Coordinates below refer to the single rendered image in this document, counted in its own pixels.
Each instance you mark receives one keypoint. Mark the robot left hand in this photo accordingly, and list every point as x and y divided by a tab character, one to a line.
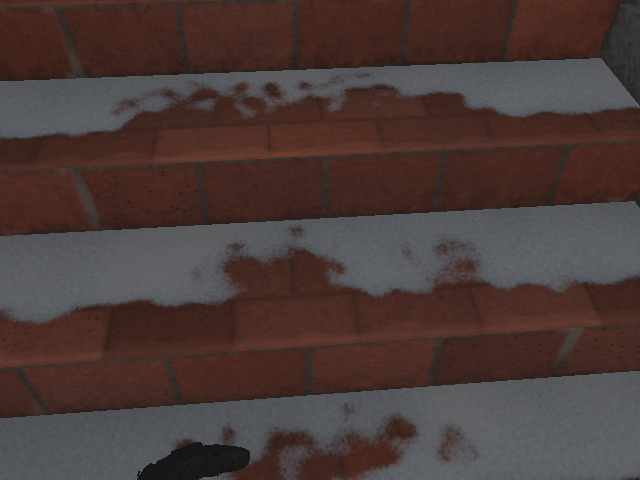
195	461

